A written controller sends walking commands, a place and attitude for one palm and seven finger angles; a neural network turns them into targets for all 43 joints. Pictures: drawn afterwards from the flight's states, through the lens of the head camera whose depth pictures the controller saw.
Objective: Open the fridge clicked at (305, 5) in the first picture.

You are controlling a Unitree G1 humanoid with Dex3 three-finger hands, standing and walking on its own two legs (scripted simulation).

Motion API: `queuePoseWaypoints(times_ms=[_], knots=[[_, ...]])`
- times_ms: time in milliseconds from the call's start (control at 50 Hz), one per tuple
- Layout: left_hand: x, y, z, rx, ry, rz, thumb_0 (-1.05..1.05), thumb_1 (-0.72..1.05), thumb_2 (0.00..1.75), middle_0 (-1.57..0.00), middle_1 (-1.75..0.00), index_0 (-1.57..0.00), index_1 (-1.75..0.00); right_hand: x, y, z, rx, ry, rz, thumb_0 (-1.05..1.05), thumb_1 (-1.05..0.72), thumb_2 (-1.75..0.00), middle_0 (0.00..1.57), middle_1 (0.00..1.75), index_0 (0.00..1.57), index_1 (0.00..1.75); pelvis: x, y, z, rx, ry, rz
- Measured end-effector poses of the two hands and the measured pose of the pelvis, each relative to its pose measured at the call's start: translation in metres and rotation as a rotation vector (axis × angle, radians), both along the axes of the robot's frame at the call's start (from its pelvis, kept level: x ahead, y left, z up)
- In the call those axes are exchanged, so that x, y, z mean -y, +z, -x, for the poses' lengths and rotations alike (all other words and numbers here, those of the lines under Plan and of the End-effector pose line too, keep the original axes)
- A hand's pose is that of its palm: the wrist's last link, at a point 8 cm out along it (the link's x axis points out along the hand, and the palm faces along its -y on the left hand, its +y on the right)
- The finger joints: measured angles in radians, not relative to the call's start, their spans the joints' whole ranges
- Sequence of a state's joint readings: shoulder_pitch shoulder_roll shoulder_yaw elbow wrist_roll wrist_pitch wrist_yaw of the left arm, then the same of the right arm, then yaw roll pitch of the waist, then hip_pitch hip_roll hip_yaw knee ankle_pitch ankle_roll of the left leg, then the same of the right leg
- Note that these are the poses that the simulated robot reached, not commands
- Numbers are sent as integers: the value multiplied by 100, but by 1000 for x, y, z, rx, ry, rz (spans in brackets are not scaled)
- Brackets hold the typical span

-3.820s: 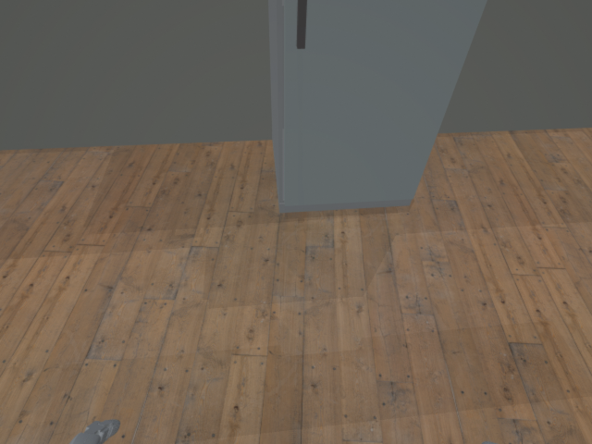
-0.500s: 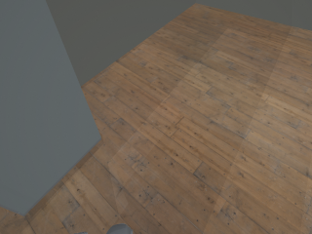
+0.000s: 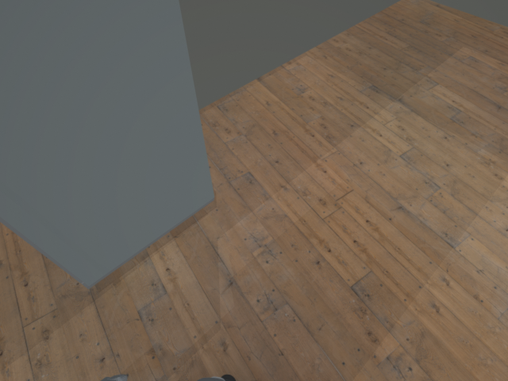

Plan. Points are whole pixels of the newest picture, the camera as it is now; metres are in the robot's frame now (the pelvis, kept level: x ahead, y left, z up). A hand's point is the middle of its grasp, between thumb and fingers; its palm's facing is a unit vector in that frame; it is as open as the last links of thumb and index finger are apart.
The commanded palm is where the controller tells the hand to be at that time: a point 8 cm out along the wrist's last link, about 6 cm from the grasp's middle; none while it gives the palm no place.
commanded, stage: turn to face it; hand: left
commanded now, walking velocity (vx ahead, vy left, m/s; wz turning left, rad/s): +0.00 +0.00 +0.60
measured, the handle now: out of the picture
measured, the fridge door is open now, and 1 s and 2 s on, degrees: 0 0 0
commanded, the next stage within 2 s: take the last steps up to it in 1.14 s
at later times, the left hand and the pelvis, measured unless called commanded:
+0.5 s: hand out of the picture -0.08 +0.22 -0.19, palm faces +0.37 -0.90 -0.23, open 7.4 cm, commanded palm none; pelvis -0.04 +0.01 -0.02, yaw +20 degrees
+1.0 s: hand out of the picture -0.04 +0.23 -0.15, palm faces +0.54 -0.79 -0.29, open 7.4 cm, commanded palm none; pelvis -0.04 -0.01 -0.01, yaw +34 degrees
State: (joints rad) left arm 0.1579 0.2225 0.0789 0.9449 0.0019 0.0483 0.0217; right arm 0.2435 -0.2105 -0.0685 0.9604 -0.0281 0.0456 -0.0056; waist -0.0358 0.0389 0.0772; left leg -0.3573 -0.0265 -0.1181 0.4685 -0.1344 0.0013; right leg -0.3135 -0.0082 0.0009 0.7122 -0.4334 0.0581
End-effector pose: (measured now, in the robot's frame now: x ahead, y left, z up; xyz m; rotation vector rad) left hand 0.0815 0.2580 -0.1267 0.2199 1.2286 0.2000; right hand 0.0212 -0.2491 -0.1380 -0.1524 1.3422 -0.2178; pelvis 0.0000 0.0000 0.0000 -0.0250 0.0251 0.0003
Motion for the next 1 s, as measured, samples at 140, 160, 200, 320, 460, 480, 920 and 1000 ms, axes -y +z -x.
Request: queuePoseWaypoints(times_ms=[140, 160, 200, 320, 460, 480, 920, 1000], knots=[[23, 17, 30, 87, 74, -40, 1, 91, 90, -20, -30, -20, -30, 34, -12, -17, 21, 79, -20, 0, -91, -89, 20, 30, 20, 30, 23, -2, 14, 29, 103, -38], [25, 19, 36, 88, 86, -39, 1, 91, 90, -20, -30, -20, -30, 36, -10, -23, 31, 93, -20, 0, -91, -89, 20, 30, 20, 30, 25, -1, 14, 32, 115, -44], [29, 20, 47, 88, 107, -34, 1, 91, 90, -20, -30, -20, -30, 39, -6, -34, 54, 122, -20, 0, -91, -89, 20, 30, 20, 29, 27, 1, 16, 38, 142, -53], [34, 10, 85, 74, 189, 0, 1, 91, 90, -20, -30, -21, -30, 28, 2, -69, 82, 240, -6, 0, -91, -89, 20, 30, 20, 29, 25, 1, 25, 42, 231, -63], [13, -20, 158, -26, 332, 49, 1, 90, 90, -20, -30, -21, -30, -25, 11, -122, 158, 424, 22, 0, -91, -89, 20, 30, 20, 29, 2, -10, 38, 22, 327, -38], [7, -27, 170, -40, 355, 54, 1, 90, 90, -20, -30, -21, -30, -35, 11, -128, 180, 451, 28, 0, -91, -89, 20, 30, 20, 29, -4, -15, 39, 19, 340, -30], [-26, 10, 164, 113, 507, -38, 1, 91, 90, -20, -30, -20, -30, -66, 5, -105, 81, 592, -25, 0, -91, -89, 21, 30, 21, 30, -2, 0, 47, 13, 560, -20], [-3, 13, 159, 150, 518, -70, 1, 91, 90, -20, -30, -20, -30, -48, -13, -111, 58, 598, -48, 0, -91, -89, 21, 30, 21, 30, 15, -9, 41, 8, 590, -37]])
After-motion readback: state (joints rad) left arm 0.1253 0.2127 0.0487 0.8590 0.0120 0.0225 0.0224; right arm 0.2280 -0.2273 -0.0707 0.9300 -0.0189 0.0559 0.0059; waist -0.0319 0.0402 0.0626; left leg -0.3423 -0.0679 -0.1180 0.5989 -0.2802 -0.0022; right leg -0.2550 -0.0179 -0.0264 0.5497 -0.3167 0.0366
